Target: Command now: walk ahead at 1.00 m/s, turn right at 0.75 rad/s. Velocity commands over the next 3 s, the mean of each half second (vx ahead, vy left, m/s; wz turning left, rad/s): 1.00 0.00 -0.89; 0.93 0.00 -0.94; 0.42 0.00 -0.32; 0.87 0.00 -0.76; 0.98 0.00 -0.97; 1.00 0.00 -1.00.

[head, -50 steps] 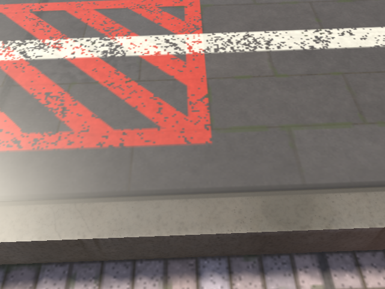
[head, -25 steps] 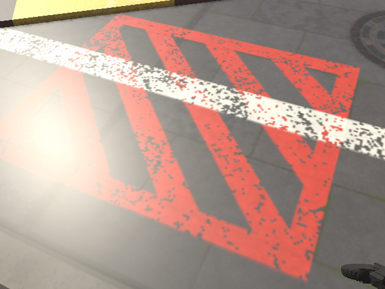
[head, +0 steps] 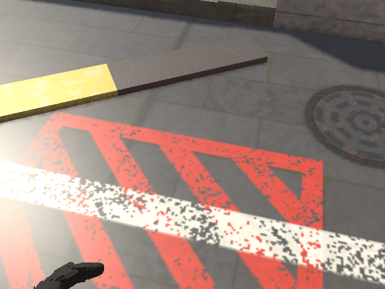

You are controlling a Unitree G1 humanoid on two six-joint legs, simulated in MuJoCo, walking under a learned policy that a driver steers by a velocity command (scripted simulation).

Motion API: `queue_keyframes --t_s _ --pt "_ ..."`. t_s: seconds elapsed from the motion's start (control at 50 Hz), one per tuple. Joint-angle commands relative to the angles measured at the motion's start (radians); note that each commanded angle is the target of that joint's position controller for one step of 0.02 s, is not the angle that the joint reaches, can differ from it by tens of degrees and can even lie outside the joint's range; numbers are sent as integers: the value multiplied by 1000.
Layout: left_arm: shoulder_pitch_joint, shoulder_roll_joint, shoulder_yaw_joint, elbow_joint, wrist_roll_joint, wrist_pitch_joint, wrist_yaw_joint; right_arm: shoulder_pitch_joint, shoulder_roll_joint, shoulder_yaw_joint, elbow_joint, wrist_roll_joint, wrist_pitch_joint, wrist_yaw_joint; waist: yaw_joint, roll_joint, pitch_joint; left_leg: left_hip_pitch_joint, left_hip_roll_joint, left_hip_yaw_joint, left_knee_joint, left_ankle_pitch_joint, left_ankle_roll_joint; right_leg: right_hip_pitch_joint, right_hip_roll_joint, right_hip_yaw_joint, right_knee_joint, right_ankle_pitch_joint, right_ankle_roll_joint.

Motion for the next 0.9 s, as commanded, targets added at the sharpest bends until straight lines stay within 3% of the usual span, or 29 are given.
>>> queue_keyframes --t_s 0.02,0.08,0.12,0.14,0.16,0.18,0.2,0.22,0.24,0.26,0.3,0.32,0.36,0.4,0.42,0.48,0.5,0.52,0.54,0.56,0.58,0.6,0.62,0.64,0.66,0.72,0.8,0.86,0.9 --pt "78 15 -6 -2 -4 14 -31 -160 -59 8 -115 18 -42 -31 95 76 103 -232 93 67 -257 831 -55 418 39 -153 -372 132 -1" --pt "124 98 19 22 -10 12 -29 -102 -168 -20 -149 14 -18 -61 121 130 20 53 184 67 -80 1308 -64 538 99 -227 -538 87 -9" --pt "310 171 49 68 1 28 -20 -122 -204 -38 -172 -12 23 -84 220 173 -36 99 243 39 207 1475 -67 706 120 -195 -575 -48 -50" --pt "490 217 76 124 0 30 -13 -180 -216 -47 -207 -25 44 -86 298 156 -77 18 243 9 475 1441 -41 877 112 -127 -635 -127 -96" --pt "587 228 99 160 -8 21 6 -273 -208 -54 -238 -17 59 -72 370 25 -50 -174 127 15 947 888 -21 1015 60 -29 -811 -116 -177" --pt "496 249 100 183 -14 18 16 -368 -17 -3 -301 -44 49 -43 252 -187 94 -611 -26 -58 1297 -75 -4 1073 25 82 -624 18 -192" --pt "387 240 72 134 3 8 11 -257 73 29 -387 -45 32 -39 67 -102 16 -823 -5 -220 1421 -102 -24 1115 -38 367 -593 169 -271" --pt "370 255 79 89 17 13 24 -205 0 36 -458 -37 -2 -19 67 -138 -147 -910 -2 -346 1351 -50 -40 1187 -192 750 -898 -368 -387" --pt "341 199 73 72 27 7 31 -250 -97 21 -440 -38 -17 -14 62 47 -24 -942 52 -359 1253 15 -44 1066 -220 834 -1070 -575 -343" --pt "313 200 66 77 16 -5 35 -313 -124 15 -445 -53 -10 -15 37 126 46 -899 76 -357 1169 31 -54 932 -178 763 -1087 -562 -288" --pt "319 202 57 78 6 -46 47 -326 -129 24 -453 -72 33 -22 -13 167 145 -819 132 -362 1003 27 -94 711 -137 683 -1103 -435 -268" --pt "321 200 50 84 6 -60 47 -368 -122 31 -474 -69 51 -21 -18 185 185 -772 155 -348 896 29 -110 601 -105 625 -1122 -409 -251" --pt "318 219 54 82 12 -67 48 -458 -98 47 -513 -52 64 -10 10 140 201 -641 164 -298 642 142 -123 495 -23 491 -1127 -210 -211" --pt "334 225 60 91 0 -65 38 -533 -52 68 -534 -24 66 3 63 55 161 -463 121 -252 412 337 -104 476 49 391 -1099 -55 -149" --pt "348 240 64 98 -9 -64 32 -547 -46 70 -535 -12 66 3 84 25 126 -404 92 -237 357 410 -94 512 46 391 -1082 12 -128" --pt "378 261 76 107 -13 -55 29 -515 -94 54 -521 -11 62 -10 92 -19 55 -329 33 -245 201 397 -71 719 26 418 -935 218 -72" --pt "376 277 80 106 -8 -55 30 -451 -133 37 -503 -13 58 -19 61 -21 -4 -250 4 -246 176 329 -59 775 28 418 -823 343 -48" --pt "349 303 85 102 -3 -56 25 -319 -171 16 -476 -11 52 -31 -25 -12 -93 -87 -6 -241 154 272 -49 772 46 396 -642 387 -19" --pt "291 286 81 82 -1 -64 20 -104 -224 -11 -435 -22 47 -49 -145 -6 -193 173 69 -289 208 186 -29 629 79 368 -385 292 7" --pt "245 129 39 34 11 -75 26 112 -293 -34 -399 -52 46 -66 -201 179 -317 398 336 -563 182 -159 -18 437 136 276 -42 -376 4" --pt "354 92 14 -38 -41 -70 27 -28 -359 -45 -414 -70 50 -52 -47 488 -394 437 524 -1168 -92 -378 74 196 169 176 166 -539 28" --pt "295 156 14 2 -4 -43 38 -162 -245 -36 -444 -65 60 -44 -42 265 -213 284 472 -1087 -118 -553 97 102 70 140 220 -426 24" --pt "231 173 20 -1 16 -32 25 -209 -167 -16 -441 -51 65 -39 -42 151 -104 159 420 -880 -94 -414 84 105 28 109 167 -355 31" --pt "200 164 19 -3 23 -21 10 -202 -136 -8 -412 -50 65 -33 -30 78 -34 53 378 -732 -96 -225 70 134 -4 101 131 -332 40" --pt "162 147 16 -23 34 -9 -7 -169 -130 -4 -374 -43 60 -35 -20 77 6 -20 345 -613 -107 -112 57 151 -34 108 105 -332 45" --pt "109 102 -5 -71 36 26 -35 -121 -95 3 -294 -15 31 -15 18 108 65 -86 321 -403 -150 132 27 115 -79 101 83 -285 54" --pt "4 123 -15 -127 29 37 -40 -141 -120 2 -253 -21 9 -11 55 96 124 -145 276 -148 -213 381 -1 135 -79 54 -70 -91 59" --pt "-111 129 -24 -146 29 37 -61 -75 -152 -4 -212 -20 10 -17 22 45 197 -93 238 -13 -256 523 -28 187 -53 -65 -303 -31 23" --pt "-138 104 -34 -142 31 26 -67 -55 -182 -7 -201 -20 20 -29 23 38 213 -44 222 59 -170 980 -48 304 16 -166 -460 -47 -6"
Next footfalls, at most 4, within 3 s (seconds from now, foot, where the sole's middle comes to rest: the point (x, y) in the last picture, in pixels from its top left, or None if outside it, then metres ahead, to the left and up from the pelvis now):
0.16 right None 0.30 -0.03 -0.77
0.54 left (181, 236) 0.74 0.04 -0.77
1.00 right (284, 198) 0.90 -0.39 -0.77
1.52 left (282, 148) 1.18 -0.43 -0.77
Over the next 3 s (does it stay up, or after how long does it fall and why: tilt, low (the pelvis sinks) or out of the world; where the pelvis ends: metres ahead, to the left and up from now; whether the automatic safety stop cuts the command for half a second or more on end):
stays up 0.87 -1.53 -0.02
